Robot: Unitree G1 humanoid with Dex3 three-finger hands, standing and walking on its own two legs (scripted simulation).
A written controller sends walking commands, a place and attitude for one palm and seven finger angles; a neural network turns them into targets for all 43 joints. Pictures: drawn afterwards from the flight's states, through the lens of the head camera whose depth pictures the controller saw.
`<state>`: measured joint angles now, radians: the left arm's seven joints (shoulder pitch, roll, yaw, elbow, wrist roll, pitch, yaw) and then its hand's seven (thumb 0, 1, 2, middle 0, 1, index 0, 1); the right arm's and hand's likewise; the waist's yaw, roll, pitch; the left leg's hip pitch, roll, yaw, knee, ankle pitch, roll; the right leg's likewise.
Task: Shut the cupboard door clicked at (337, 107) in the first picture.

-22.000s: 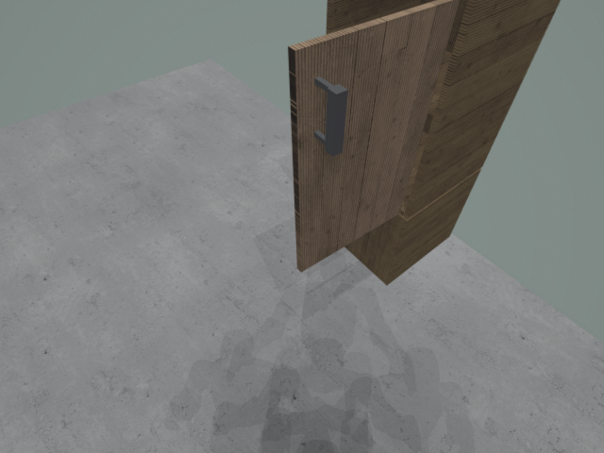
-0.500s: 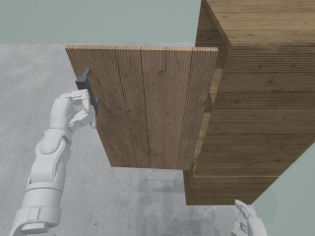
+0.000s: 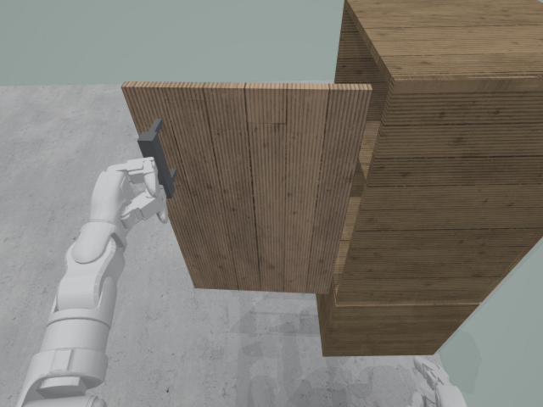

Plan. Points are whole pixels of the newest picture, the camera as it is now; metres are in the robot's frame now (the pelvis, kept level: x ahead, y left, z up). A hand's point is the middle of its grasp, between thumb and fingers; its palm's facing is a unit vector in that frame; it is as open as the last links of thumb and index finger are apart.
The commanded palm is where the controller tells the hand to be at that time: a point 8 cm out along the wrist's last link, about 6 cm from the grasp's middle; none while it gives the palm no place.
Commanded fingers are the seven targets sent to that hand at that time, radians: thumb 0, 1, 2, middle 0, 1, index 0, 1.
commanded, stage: push the door shut along its arc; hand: left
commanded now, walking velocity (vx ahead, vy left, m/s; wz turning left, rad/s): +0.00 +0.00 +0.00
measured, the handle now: (161, 159) +0.46 +0.21 +0.14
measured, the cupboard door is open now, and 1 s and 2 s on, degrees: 86 72 63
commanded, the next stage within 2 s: pull the fist back off the door in 1.96 s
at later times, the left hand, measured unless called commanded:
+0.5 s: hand (170, 175) +0.41 +0.18 +0.15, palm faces -0.07 -1.00 -0.04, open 3.1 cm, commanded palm +0.40 +0.22 +0.14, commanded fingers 0.00 0.90 0.90 -1.30 -1.50 -1.30 -1.50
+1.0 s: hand (190, 156) +0.47 +0.16 +0.14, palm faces -0.20 -0.98 -0.03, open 3.1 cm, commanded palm +0.47 +0.19 +0.14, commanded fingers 0.00 0.90 0.90 -1.30 -1.50 -1.30 -1.50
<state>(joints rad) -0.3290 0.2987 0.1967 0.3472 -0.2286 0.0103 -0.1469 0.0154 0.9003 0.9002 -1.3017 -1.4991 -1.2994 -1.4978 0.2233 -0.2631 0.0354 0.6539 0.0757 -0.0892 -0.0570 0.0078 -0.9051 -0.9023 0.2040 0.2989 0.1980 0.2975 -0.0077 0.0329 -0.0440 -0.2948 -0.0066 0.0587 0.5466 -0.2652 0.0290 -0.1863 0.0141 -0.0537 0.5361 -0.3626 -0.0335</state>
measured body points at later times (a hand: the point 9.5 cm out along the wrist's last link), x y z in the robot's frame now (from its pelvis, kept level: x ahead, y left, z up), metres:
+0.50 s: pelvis -0.01 +0.00 +0.00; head +0.00 -0.02 +0.45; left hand +0.41 +0.23 +0.16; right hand +0.09 -0.27 -0.12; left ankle +0.01 +0.10 -0.73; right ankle -0.05 -0.09 -0.73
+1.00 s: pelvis -0.01 +0.01 -0.01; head +0.05 +0.01 +0.43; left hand +0.47 +0.21 +0.15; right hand +0.04 -0.26 -0.13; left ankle +0.01 +0.10 -0.73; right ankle -0.05 -0.09 -0.73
